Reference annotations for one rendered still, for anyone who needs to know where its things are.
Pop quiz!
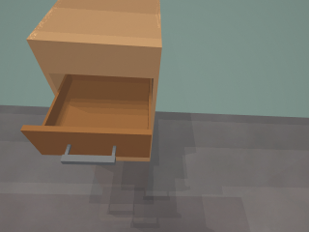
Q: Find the handle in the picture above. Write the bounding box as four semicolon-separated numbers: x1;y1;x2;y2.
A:
60;144;117;165

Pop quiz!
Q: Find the cabinet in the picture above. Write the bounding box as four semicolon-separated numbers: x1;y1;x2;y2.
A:
26;0;162;161

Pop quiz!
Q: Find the drawer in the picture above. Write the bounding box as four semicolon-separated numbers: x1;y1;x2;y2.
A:
20;73;152;158

